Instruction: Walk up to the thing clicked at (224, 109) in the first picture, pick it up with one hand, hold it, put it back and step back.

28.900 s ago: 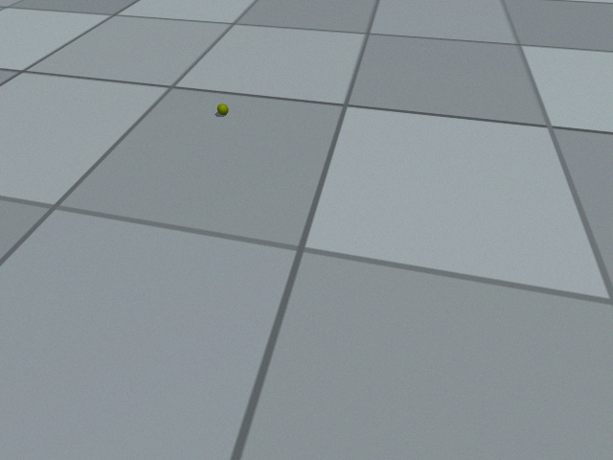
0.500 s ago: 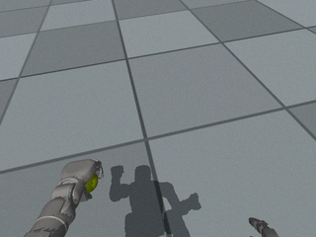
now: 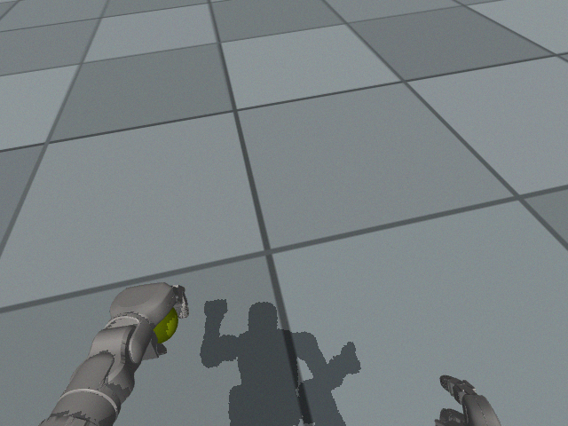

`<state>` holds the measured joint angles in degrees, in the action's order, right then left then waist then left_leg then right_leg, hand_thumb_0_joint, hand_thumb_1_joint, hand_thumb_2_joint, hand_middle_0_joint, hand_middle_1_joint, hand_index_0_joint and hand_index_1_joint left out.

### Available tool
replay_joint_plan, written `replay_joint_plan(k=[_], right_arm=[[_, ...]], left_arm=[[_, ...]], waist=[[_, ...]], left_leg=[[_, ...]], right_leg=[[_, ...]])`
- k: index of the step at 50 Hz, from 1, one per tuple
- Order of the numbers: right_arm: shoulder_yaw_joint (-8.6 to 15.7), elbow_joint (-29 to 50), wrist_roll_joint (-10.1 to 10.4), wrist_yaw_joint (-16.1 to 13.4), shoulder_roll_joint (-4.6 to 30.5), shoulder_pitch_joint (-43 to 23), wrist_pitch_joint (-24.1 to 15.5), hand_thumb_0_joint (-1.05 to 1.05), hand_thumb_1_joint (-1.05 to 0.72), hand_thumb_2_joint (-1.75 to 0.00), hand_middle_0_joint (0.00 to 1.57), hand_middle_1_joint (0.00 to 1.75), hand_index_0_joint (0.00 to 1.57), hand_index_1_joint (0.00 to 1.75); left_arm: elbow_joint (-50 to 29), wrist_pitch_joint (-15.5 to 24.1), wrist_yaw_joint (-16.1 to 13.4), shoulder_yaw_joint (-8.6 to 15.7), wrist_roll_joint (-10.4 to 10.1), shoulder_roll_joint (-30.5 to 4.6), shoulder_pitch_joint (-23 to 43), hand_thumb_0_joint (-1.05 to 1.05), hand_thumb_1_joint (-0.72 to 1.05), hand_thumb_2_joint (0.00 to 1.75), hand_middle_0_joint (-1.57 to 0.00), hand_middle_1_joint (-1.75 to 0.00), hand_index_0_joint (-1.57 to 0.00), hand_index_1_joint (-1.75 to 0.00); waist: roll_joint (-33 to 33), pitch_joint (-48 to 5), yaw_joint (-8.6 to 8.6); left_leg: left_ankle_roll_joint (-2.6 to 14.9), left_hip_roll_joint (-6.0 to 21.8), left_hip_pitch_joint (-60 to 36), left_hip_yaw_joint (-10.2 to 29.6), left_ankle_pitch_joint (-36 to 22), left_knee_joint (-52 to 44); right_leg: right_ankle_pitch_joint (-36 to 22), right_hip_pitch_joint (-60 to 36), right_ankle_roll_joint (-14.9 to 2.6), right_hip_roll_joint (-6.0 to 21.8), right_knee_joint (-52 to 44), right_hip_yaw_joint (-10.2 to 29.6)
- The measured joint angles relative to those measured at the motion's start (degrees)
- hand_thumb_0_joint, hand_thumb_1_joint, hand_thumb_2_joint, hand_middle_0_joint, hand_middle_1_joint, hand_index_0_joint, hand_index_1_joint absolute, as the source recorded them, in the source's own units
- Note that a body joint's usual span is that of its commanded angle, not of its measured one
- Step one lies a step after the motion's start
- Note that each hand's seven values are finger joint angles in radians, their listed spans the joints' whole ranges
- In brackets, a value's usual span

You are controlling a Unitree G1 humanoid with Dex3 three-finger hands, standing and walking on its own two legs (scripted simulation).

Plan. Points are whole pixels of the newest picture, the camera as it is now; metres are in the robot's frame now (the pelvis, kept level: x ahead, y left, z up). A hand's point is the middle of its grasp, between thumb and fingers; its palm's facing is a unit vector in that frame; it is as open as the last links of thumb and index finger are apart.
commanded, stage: hold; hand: left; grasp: from above
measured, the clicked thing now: (156, 322) +0.32 +0.23 -0.05
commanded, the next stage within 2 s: crouch in 0.66 s
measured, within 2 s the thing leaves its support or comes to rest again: neither
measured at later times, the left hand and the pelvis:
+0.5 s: hand (153, 329) +0.29 +0.22 -0.03, palm faces -0.46 -0.06 -0.88, open 8.4 cm; pelvis +0.01 +0.00 +0.00, yaw +0 degrees
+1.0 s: hand (156, 337) +0.29 +0.23 -0.05, palm faces -0.47 -0.06 -0.88, open 8.4 cm; pelvis +0.00 +0.00 +0.00, yaw +1 degrees
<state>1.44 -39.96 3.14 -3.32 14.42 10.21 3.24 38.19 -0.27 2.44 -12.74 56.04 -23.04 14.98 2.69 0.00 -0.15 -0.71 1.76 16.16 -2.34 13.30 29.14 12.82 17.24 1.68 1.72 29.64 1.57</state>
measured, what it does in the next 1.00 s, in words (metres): stands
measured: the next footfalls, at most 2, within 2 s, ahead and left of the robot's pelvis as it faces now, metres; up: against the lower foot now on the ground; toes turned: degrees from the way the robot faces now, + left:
none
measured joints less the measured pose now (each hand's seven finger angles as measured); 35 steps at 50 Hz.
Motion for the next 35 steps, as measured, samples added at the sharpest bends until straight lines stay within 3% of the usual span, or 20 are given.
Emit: replay_joint_plan(k=[15, 35], right_arm=[[-0.3, 0.0, 0.1, -0.3, -0.4, -0.6, 0.2, 0.01, -0.91, -0.90, 0.20, 0.30, 0.20, 0.30], [0.1, -0.1, 0.0, -0.4, 0.0, -0.2, 1.0, 0.01, -0.91, -0.90, 0.20, 0.30, 0.20, 0.30]], left_arm=[[-1.7, 0.1, 1.3, -0.2, 0.2, -0.1, -0.6, 0.02, 0.14, 0.69, -0.54, -0.84, -0.68, -0.81], [-1.3, 0.6, 0.7, 0.3, 0.3, -0.3, -0.8, 0.02, 0.13, 0.71, -0.54, -0.84, -0.68, -0.82]], waist=[[0.0, 0.0, -0.31], [0.0, 0.2, -0.20]], left_leg=[[0.12, -0.2, -1.4, -0.1, -0.3, -1.3], [-0.03, -0.1, -2.0, 0.2, -0.5, -2.0]], right_leg=[[-0.3, -1.4, 0.11, 0.2, -1.2, 0.1], [-0.4, -2.0, -0.04, 0.1, -1.9, -0.3]])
